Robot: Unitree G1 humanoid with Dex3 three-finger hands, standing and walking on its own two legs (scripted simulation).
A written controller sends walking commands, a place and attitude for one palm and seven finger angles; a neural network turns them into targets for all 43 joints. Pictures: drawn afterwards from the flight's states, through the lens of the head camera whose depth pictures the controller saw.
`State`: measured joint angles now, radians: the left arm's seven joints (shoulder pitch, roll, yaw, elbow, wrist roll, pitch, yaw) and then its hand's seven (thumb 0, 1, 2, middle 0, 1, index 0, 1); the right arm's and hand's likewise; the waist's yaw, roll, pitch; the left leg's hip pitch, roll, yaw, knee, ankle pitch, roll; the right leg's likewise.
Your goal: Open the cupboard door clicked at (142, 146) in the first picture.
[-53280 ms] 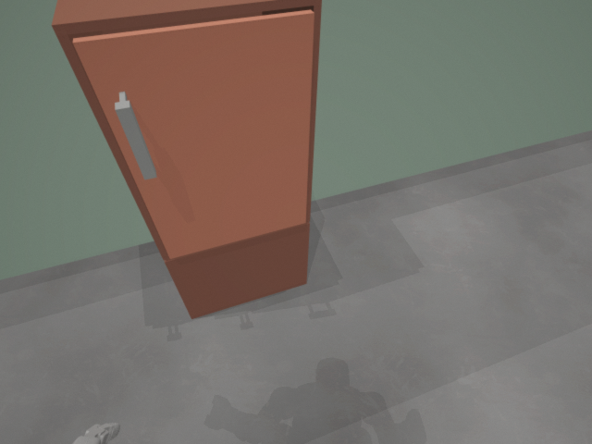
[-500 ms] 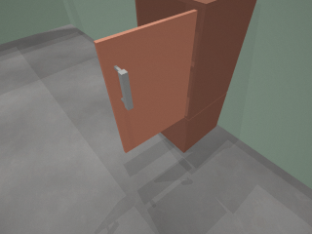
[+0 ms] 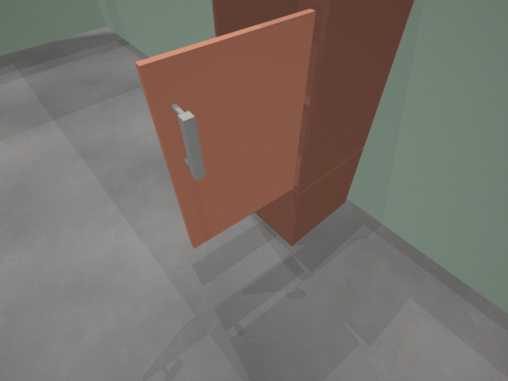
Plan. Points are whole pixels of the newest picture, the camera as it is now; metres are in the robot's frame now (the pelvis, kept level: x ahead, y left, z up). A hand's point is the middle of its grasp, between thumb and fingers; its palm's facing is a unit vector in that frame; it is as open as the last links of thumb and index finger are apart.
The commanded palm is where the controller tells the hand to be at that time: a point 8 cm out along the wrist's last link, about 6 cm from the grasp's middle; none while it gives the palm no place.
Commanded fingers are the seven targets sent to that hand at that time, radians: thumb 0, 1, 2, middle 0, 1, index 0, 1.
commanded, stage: look to check the result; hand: left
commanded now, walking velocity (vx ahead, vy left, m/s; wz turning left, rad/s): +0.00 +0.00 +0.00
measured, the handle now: (187, 142) +0.55 +0.17 +0.06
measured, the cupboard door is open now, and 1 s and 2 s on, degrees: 86 86 86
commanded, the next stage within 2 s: stand and wait in 0.34 s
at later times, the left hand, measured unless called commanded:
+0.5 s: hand out of the picture -0.02 +0.16 -0.17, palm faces +0.07 -0.98 -0.18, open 7.3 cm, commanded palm none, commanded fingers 0.00 0.90 0.90 -0.20 -0.30 -0.20 -0.30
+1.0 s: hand out of the picture -0.02 +0.17 -0.17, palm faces +0.06 -0.98 -0.20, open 7.3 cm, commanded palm none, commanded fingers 0.00 0.90 0.90 -0.20 -0.30 -0.20 -0.30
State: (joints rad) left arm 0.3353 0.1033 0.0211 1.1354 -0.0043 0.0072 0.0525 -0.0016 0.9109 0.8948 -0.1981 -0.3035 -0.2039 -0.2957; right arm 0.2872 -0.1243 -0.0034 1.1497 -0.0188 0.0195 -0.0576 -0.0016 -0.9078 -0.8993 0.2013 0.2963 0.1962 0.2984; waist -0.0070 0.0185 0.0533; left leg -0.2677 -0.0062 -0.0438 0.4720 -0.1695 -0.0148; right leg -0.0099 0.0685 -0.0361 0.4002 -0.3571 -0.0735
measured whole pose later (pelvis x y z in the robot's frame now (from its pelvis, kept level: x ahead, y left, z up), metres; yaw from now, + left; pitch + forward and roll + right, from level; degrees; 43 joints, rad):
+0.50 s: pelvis +0.01 +0.00 +0.00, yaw -1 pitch -2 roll +1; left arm 0.33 0.11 0.02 1.13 0.00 0.01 0.05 0.00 0.91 0.89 -0.20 -0.30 -0.20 -0.30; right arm 0.25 -0.14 0.00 1.14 -0.02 0.02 -0.06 0.00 -0.92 -0.90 0.20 0.30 0.20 0.30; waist 0.00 0.00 0.06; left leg -0.25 -0.01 -0.03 0.47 -0.18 -0.01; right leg 0.01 0.06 -0.02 0.38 -0.36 -0.07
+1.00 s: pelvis +0.01 +0.00 +0.00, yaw -1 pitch -2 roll +1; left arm 0.33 0.12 0.01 1.13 0.00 0.01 0.05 0.00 0.91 0.89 -0.20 -0.30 -0.20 -0.30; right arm 0.26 -0.14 0.00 1.15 -0.02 0.02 -0.06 0.00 -0.91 -0.90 0.20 0.30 0.20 0.30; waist 0.00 0.00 0.06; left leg -0.24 -0.01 -0.02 0.45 -0.18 -0.01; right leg 0.02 0.05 -0.02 0.37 -0.36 -0.07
